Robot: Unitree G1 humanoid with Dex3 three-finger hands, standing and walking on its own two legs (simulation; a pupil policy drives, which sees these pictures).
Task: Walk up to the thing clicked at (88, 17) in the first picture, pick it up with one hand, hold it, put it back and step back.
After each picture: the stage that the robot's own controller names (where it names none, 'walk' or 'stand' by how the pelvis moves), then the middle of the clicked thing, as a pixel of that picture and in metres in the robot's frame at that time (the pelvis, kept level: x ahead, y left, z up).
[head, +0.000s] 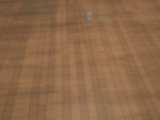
stand; (89, 16) +1.95 -0.12 -0.72
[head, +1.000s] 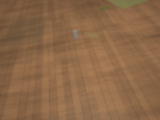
walk; (75, 34) +1.81 +0.22 -0.69
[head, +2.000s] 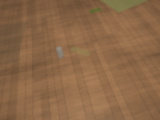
walk; (60, 52) +1.22 +0.34 -0.71
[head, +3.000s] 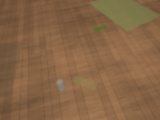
walk; (60, 85) +0.81 +0.28 -0.72
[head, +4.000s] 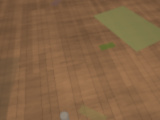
walk; (64, 118) +0.51 +0.18 -0.71
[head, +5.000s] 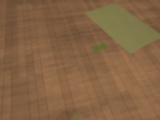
stand; out of the picture +0.38 +0.17 -0.70
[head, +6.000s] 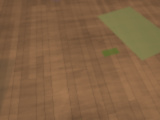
stand; out of the picture +0.35 +0.17 -0.71
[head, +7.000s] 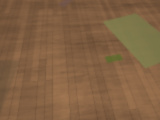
stand; out of the picture +0.34 +0.18 -0.72
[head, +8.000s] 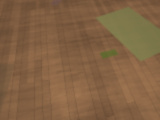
stand; out of the picture +0.33 +0.21 -0.72
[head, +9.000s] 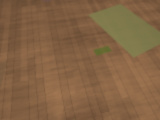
stand; out of the picture +0.33 +0.21 -0.72
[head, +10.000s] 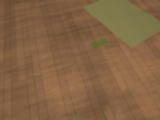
stand; out of the picture +0.32 +0.24 -0.72
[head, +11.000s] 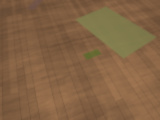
stand; out of the picture +0.28 +0.24 -0.72
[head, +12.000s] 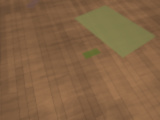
stand; out of the picture +0.28 +0.25 -0.72
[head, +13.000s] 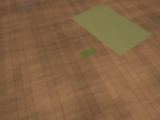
stand; out of the picture +0.28 +0.26 -0.72
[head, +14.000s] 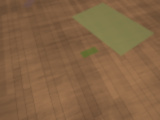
stand; out of the picture +0.26 +0.27 -0.71
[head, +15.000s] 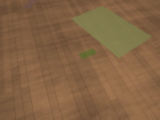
stand; out of the picture +0.28 +0.28 -0.71
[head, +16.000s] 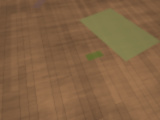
stand; out of the picture +0.28 +0.25 -0.71
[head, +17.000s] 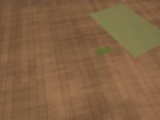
stand; out of the picture +0.32 +0.23 -0.72
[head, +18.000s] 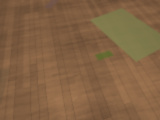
stand; out of the picture +0.31 +0.23 -0.72
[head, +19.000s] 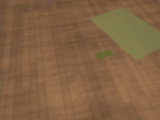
stand; out of the picture +0.31 +0.23 -0.72
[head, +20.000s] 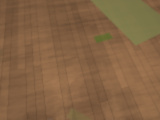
go down; out of the picture +0.34 +0.22 -0.69
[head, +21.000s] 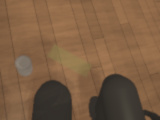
go down; (24, 66) +0.44 +0.21 -0.30
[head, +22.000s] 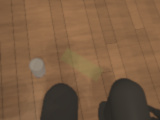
close in; (38, 68) +0.44 +0.19 -0.32
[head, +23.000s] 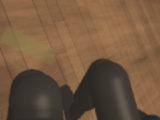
close in; out of the picture +0.43 +0.23 -0.23
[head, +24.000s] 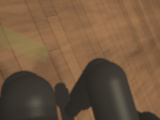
close; out of the picture +0.42 +0.25 -0.24
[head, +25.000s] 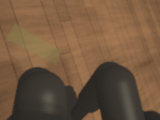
lift; out of the picture +0.35 +0.24 -0.22
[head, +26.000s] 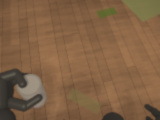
lift; (33, 92) +0.31 +0.17 -0.01
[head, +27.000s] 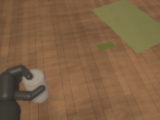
hold; (36, 86) +0.34 +0.17 +0.02
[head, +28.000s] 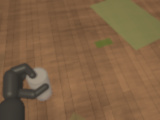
hold; (40, 84) +0.35 +0.16 +0.00
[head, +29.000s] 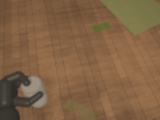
crouch; (35, 92) +0.33 +0.17 -0.06
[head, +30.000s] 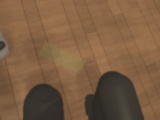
lower; out of the picture +0.48 +0.23 -0.10
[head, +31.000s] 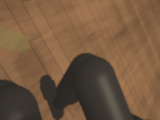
lower; out of the picture +0.46 +0.24 -0.25
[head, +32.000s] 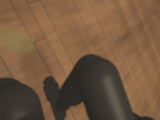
lower; out of the picture +0.45 +0.25 -0.25
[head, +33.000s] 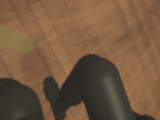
lower; out of the picture +0.45 +0.25 -0.25
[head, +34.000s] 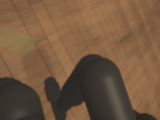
lower; out of the picture +0.45 +0.25 -0.25
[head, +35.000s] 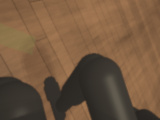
open; out of the picture +0.44 +0.24 -0.25
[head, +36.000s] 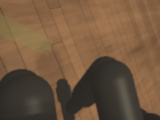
stand; out of the picture +0.44 +0.23 -0.24
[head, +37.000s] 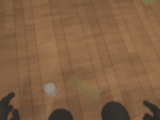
walk; (51, 90) +0.42 +0.17 -0.50
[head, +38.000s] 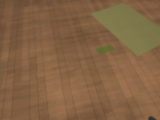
stand; out of the picture +0.36 +0.19 -0.66
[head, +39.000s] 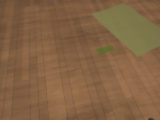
stand; out of the picture +0.37 +0.18 -0.67
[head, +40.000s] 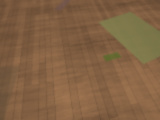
stand; out of the picture +0.38 +0.18 -0.72
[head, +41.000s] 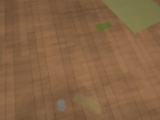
walk; (61, 105) +0.44 +0.12 -0.71
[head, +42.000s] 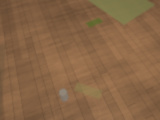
walk; (63, 95) +0.58 +0.19 -0.70
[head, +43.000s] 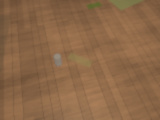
walk; (57, 60) +0.89 +0.22 -0.69
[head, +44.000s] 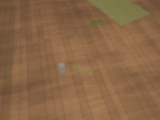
stand; (62, 68) +0.99 +0.20 -0.71
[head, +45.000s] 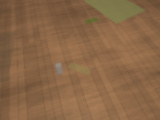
stand; (59, 68) +0.99 +0.23 -0.72
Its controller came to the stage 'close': yes
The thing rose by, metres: 0.72
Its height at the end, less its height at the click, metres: +0.00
